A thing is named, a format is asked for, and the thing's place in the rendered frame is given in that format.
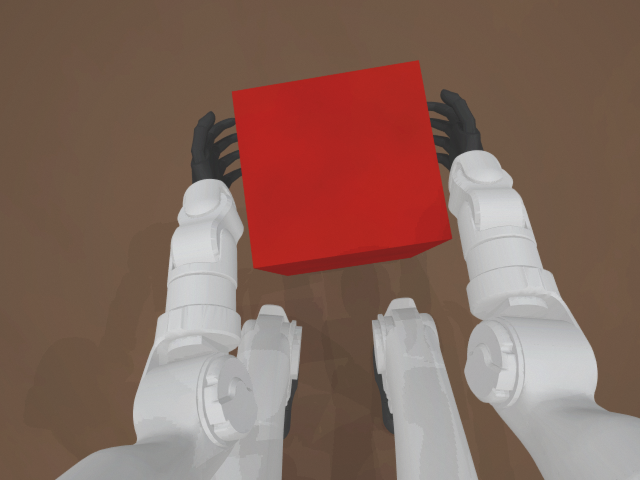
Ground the carton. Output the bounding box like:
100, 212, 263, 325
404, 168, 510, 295
232, 60, 452, 276

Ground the robot right upper arm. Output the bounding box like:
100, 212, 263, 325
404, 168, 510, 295
464, 316, 640, 480

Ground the robot left upper arm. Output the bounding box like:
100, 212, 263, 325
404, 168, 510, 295
56, 352, 258, 480

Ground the robot right thigh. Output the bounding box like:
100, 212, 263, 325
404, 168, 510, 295
372, 307, 478, 480

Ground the robot left forearm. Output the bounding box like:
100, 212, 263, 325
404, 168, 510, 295
133, 179, 244, 432

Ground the left robot hand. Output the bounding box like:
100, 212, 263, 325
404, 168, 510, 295
191, 111, 242, 189

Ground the robot thigh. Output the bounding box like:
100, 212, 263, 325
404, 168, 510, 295
211, 314, 302, 480
372, 307, 478, 480

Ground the robot right forearm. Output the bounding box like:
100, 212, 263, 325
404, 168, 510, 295
448, 150, 598, 390

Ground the robot left thigh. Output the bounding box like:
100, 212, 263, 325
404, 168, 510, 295
211, 314, 302, 480

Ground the right robot hand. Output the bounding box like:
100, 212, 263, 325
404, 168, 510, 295
427, 89, 484, 171

